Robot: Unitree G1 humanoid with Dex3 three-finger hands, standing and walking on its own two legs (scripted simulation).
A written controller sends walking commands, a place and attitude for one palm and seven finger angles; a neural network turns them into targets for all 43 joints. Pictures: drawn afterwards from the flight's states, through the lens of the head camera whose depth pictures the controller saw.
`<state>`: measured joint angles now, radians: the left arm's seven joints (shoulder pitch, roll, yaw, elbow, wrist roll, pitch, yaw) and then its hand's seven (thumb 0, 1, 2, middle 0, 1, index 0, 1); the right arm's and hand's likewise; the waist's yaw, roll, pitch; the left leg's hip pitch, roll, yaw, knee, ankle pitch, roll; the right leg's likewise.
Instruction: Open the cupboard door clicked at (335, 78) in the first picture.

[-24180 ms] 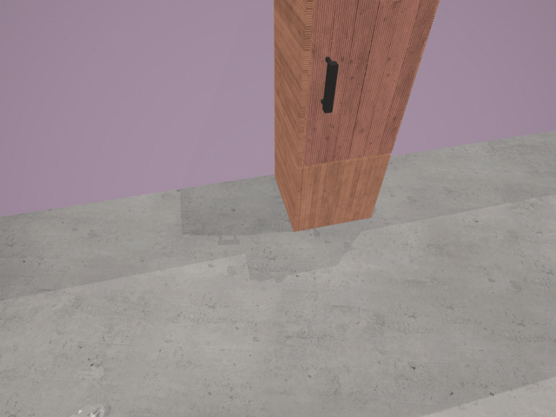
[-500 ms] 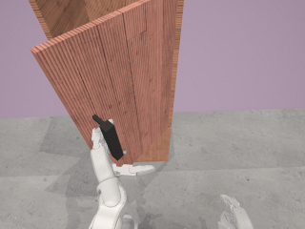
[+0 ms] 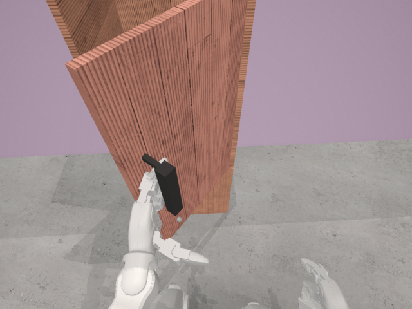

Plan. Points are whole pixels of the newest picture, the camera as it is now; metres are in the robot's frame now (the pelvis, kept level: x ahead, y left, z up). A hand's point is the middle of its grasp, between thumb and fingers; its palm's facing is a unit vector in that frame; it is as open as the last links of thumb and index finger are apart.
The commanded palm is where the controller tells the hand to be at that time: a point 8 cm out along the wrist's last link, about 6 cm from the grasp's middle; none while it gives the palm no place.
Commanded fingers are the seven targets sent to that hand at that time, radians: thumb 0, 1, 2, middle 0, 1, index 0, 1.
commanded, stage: slide the hand sideways off the handle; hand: left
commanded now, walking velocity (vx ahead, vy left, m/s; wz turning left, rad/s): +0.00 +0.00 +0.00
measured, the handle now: (162, 185) +0.33 +0.10 +0.06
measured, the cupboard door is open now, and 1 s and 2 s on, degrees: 50 50 50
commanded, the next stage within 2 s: draw the hand back to the body in 0.86 s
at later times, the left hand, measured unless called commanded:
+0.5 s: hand (156, 248) +0.22 +0.10 +0.06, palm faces +0.06 -1.00 +0.00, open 16.3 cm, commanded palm +0.18 +0.16 +0.06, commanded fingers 0.00 -0.50 0.30 -0.15 -0.30 -0.15 -0.30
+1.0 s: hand (132, 271) +0.18 +0.13 +0.05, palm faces +0.07 -1.00 -0.01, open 16.4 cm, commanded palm +0.15 +0.19 +0.06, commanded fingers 0.00 -0.50 0.30 -0.15 -0.30 -0.15 -0.30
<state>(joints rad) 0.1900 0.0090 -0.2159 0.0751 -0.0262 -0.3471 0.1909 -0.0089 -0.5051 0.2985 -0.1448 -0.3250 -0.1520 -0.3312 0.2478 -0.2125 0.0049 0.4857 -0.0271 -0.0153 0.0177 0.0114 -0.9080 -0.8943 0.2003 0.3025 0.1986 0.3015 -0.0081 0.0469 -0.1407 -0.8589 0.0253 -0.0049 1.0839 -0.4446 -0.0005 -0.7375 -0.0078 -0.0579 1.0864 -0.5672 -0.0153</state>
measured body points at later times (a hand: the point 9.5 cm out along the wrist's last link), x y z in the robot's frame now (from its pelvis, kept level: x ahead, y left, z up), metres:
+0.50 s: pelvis +0.01 -0.01 -0.01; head +0.06 -0.02 +0.44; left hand +0.21 +0.15 +0.06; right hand +0.20 -0.22 -0.09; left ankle +0.05 +0.12 -0.66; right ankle -0.02 -0.11 -0.66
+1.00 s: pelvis +0.00 -0.02 -0.02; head +0.05 -0.02 +0.43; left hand +0.17 +0.18 +0.06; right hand +0.19 -0.24 -0.10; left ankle +0.05 +0.12 -0.66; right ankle -0.02 -0.11 -0.66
